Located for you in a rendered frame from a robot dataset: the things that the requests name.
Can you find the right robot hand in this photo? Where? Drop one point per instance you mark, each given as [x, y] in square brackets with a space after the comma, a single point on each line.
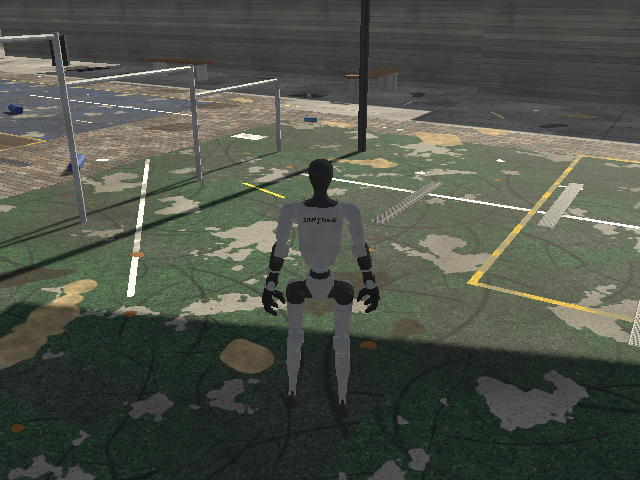
[374, 298]

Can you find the robot torso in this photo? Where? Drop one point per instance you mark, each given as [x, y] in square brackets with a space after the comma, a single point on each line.
[320, 237]

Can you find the robot right forearm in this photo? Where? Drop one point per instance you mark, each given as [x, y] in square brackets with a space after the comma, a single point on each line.
[367, 269]

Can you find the right robot upper arm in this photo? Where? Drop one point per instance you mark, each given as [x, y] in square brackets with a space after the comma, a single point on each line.
[352, 213]

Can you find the left robot upper arm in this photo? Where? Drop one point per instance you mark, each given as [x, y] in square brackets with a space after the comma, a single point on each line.
[289, 211]

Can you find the left robot hand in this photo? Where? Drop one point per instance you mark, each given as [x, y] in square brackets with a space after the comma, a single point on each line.
[268, 301]

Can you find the robot left forearm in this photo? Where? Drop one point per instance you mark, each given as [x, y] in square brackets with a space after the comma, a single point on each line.
[274, 271]

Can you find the robot left shin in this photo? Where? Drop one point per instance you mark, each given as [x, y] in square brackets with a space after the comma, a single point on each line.
[293, 363]

